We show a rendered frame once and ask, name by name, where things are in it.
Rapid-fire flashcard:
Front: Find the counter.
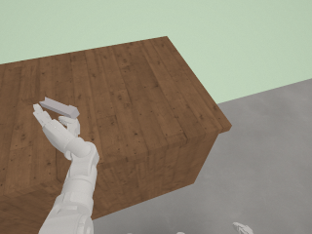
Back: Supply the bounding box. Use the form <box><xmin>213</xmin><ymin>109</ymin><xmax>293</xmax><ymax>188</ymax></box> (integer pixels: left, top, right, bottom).
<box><xmin>0</xmin><ymin>36</ymin><xmax>232</xmax><ymax>234</ymax></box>

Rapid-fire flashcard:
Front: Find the right robot hand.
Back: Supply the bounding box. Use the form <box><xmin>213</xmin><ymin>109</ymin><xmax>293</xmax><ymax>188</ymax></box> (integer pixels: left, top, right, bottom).
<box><xmin>232</xmin><ymin>222</ymin><xmax>254</xmax><ymax>234</ymax></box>

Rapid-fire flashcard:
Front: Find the robot left upper arm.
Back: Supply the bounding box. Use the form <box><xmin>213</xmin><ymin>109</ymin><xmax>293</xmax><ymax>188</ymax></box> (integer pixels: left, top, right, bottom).
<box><xmin>39</xmin><ymin>214</ymin><xmax>94</xmax><ymax>234</ymax></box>

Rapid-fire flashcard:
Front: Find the tap lever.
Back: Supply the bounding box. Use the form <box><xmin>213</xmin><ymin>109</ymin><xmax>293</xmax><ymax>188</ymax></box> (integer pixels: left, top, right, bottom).
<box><xmin>39</xmin><ymin>97</ymin><xmax>80</xmax><ymax>120</ymax></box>

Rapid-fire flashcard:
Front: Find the left robot hand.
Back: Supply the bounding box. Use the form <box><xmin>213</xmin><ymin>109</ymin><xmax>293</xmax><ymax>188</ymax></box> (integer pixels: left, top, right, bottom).
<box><xmin>33</xmin><ymin>103</ymin><xmax>80</xmax><ymax>153</ymax></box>

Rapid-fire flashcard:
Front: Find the robot left forearm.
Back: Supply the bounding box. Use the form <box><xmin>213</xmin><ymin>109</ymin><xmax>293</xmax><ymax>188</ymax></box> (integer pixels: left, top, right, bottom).
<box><xmin>38</xmin><ymin>136</ymin><xmax>99</xmax><ymax>234</ymax></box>

